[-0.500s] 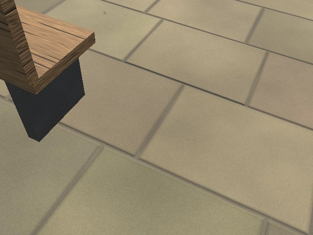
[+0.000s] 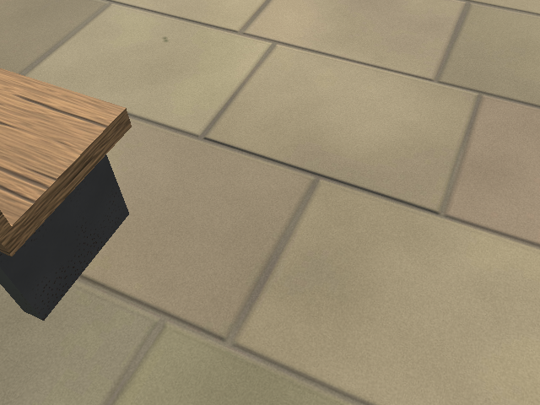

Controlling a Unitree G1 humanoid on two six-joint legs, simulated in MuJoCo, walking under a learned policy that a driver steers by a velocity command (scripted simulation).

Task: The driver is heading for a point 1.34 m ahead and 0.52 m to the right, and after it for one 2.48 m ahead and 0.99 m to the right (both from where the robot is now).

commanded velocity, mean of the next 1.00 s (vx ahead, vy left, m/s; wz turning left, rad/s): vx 0.50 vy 0.00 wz -0.56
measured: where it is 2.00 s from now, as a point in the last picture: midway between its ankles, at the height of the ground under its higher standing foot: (445, 239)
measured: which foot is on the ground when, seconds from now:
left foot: up 0.00-0.22, down 0.24-0.76, up 0.78-1.00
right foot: down 0.00-0.24, up 0.26-0.74, down 0.76-1.00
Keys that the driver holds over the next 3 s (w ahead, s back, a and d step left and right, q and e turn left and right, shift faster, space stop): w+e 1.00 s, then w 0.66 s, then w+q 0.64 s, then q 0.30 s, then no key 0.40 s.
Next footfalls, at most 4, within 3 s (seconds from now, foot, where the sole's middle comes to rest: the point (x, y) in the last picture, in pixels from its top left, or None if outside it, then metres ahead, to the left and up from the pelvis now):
0.24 left None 0.32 0.14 -0.78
0.76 right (381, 395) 0.51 -0.19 -0.78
1.24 left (363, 271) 0.85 -0.17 -0.78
1.78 right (491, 255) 0.92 -0.55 -0.78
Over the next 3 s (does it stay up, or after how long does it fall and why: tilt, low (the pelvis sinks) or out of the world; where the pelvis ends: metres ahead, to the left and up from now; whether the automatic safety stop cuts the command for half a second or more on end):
stays up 1.29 -0.59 -0.01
